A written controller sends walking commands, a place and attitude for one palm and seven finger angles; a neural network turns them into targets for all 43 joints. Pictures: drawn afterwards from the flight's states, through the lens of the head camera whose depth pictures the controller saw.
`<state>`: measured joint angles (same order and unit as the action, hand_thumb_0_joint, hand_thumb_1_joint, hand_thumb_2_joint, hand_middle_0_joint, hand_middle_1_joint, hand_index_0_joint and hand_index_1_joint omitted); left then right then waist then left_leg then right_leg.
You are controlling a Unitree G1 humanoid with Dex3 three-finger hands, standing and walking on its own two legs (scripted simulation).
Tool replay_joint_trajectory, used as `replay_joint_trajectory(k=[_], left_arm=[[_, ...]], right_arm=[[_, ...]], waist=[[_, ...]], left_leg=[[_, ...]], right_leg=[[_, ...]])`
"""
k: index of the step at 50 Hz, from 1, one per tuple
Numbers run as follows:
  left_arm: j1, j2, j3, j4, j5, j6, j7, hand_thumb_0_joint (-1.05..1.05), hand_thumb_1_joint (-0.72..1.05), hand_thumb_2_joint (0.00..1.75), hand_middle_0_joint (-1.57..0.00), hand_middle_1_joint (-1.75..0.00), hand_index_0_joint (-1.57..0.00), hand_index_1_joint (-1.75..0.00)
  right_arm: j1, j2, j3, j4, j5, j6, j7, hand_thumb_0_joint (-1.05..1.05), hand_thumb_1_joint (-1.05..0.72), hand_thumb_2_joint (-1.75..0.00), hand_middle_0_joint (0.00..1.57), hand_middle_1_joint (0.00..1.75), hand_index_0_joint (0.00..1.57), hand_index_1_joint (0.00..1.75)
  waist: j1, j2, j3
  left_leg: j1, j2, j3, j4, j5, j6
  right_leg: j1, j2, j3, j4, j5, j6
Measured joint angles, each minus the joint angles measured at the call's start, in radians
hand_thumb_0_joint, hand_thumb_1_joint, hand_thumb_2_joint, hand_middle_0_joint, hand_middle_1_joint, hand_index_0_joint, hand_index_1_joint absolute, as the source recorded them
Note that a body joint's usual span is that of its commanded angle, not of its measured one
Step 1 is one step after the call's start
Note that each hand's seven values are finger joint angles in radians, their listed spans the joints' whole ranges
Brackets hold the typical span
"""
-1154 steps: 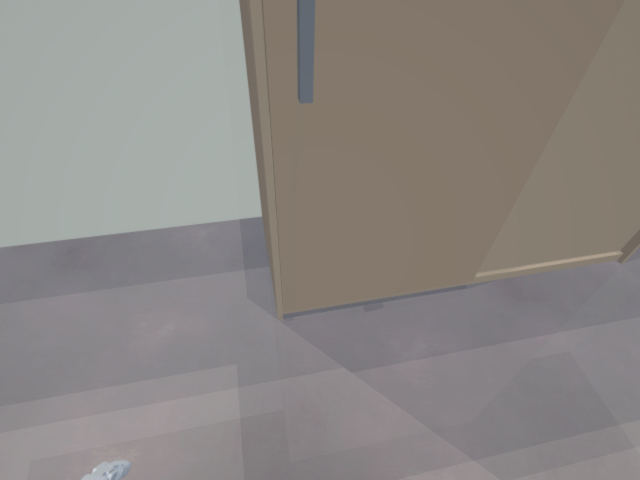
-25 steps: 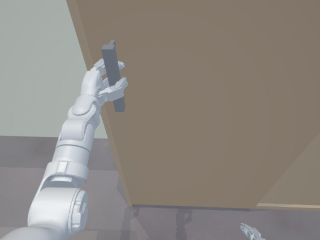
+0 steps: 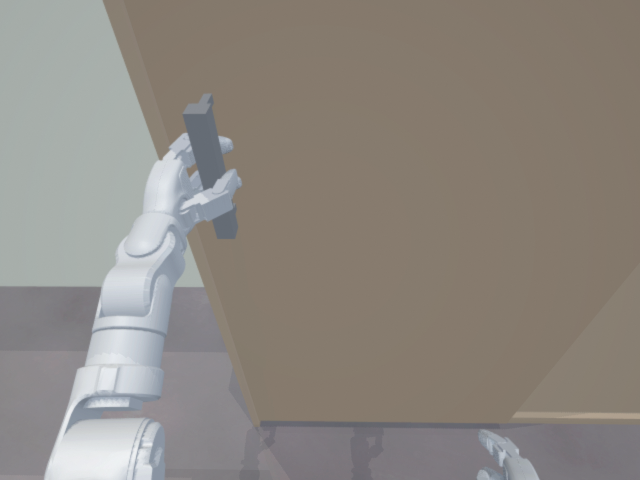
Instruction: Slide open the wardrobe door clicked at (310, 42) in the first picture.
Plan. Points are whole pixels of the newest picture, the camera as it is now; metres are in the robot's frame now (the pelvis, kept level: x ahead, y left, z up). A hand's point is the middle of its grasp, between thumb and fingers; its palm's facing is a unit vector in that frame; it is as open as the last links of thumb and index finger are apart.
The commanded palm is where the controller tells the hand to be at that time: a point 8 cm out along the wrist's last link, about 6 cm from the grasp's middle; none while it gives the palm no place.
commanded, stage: tug the door sideways, standing still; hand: left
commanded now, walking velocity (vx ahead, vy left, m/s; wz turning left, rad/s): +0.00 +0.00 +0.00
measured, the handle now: (217, 169) +0.45 +0.15 +0.19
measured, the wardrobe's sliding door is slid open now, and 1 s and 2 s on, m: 0.00 0.00 0.05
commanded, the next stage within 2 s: step sideways, sliding the door along in 0.92 s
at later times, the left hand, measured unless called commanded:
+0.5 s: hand (228, 193) +0.39 +0.13 +0.20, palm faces +0.07 -1.00 -0.03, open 6.2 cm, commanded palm +0.37 +0.13 +0.19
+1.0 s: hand (228, 194) +0.39 +0.13 +0.20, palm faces +0.06 -1.00 -0.05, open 6.3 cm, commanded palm +0.37 +0.13 +0.20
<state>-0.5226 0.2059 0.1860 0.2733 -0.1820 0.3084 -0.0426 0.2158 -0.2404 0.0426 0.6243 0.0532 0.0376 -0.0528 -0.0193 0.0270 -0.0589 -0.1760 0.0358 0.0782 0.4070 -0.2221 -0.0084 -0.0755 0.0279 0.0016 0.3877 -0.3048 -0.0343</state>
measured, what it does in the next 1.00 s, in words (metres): stands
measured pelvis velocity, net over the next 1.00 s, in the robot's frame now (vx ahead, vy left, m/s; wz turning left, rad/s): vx -0.03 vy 0.02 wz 0.10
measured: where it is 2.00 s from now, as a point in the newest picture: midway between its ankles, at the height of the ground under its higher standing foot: outside the picture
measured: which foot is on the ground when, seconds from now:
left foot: down 0.00-1.00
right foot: down 0.00-1.00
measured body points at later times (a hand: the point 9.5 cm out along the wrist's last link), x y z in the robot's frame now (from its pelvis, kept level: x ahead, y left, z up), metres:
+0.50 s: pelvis -0.01 +0.00 +0.00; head -0.02 -0.01 +0.45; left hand +0.38 +0.18 +0.20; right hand +0.17 -0.20 -0.11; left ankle -0.01 +0.13 -0.74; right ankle -0.06 -0.10 -0.74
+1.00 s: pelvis -0.03 +0.02 -0.01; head -0.03 +0.01 +0.44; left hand +0.38 +0.18 +0.20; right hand +0.12 -0.19 -0.12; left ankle -0.01 +0.13 -0.74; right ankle -0.06 -0.10 -0.74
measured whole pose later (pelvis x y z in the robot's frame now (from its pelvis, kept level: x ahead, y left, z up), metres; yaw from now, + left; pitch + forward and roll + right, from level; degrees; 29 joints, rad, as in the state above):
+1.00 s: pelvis -0.03 +0.02 -0.01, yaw +5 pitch +0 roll -1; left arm -0.85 0.12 -0.03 0.63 -0.17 0.18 0.11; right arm 0.24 -0.22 0.04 0.74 0.04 -0.08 -0.01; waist 0.03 0.02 -0.02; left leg -0.31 -0.01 0.00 0.51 -0.21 0.02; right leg -0.18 -0.01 -0.08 0.49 -0.32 -0.01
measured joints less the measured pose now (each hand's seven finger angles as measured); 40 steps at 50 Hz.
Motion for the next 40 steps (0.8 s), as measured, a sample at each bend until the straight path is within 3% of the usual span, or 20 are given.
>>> replay_joint_trajectory(k=[9,14,26,40], left_arm=[[-0.046,-0.025,-0.065,-0.027,0.013,0.054,0.019,0.0,0.69,0.78,-0.3,-1.35,-0.29,-1.35],[-0.096,-0.051,-0.092,0.014,0.019,0.053,0.051,0.0,0.68,0.82,-0.3,-1.35,-0.3,-1.36],[-0.192,-0.075,-0.144,0.147,0.035,-0.013,0.108,-0.01,0.7,0.83,-0.29,-1.36,-0.25,-1.39],[-0.284,-0.08,-0.201,0.283,0.023,-0.087,0.139,-0.02,0.72,0.81,-0.28,-1.36,-0.22,-1.4]], right_arm=[[-0.021,-0.007,-0.009,0.018,-0.003,0.002,-0.009,0.01,-0.91,-0.9,0.2,0.3,0.2,0.3],[-0.036,-0.004,-0.011,0.036,-0.009,-0.002,-0.008,0.01,-0.91,-0.9,0.2,0.3,0.2,0.3],[-0.019,0.024,0.002,0.053,-0.013,-0.035,0.014,0.01,-0.91,-0.9,0.2,0.3,0.2,0.3],[0.016,0.023,0.001,0.101,-0.013,-0.088,0.034,0.01,-0.91,-0.9,0.2,0.3,0.2,0.3]], waist=[[0.033,-0.006,0.016],[0.047,-0.001,0.019],[0.051,0.003,0.034],[0.05,0.0,0.04]], left_leg=[[-0.016,-0.01,-0.034,0.025,-0.014,-0.001],[-0.04,-0.02,-0.055,0.038,-0.009,0.001],[-0.076,-0.033,-0.077,0.068,0.0,0.007],[-0.12,-0.045,-0.083,0.094,0.01,0.02]], right_leg=[[0.006,-0.007,-0.034,0.008,-0.019,-0.001],[-0.011,-0.014,-0.056,0.023,-0.023,0.001],[-0.04,-0.025,-0.079,0.059,-0.026,0.006],[-0.081,-0.037,-0.087,0.088,-0.02,0.018]])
